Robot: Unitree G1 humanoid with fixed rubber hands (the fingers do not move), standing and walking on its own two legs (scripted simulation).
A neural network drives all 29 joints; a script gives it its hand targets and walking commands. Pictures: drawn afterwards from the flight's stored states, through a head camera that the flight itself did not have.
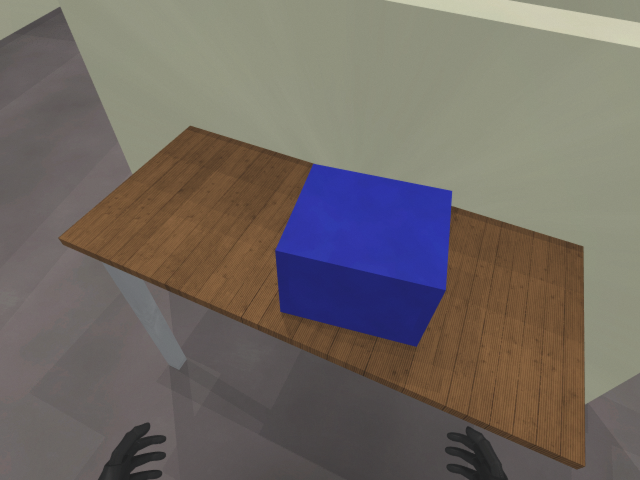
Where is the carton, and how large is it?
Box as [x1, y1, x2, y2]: [275, 164, 451, 346]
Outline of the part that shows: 313,164 275,250 280,311 416,346 445,290 451,191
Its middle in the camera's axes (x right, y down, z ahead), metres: +0.08 +0.02 +0.64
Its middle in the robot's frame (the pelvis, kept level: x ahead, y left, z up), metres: +0.47 -0.04 -0.03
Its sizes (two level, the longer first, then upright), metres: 0.230 0.195 0.166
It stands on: a table, 0.65 m high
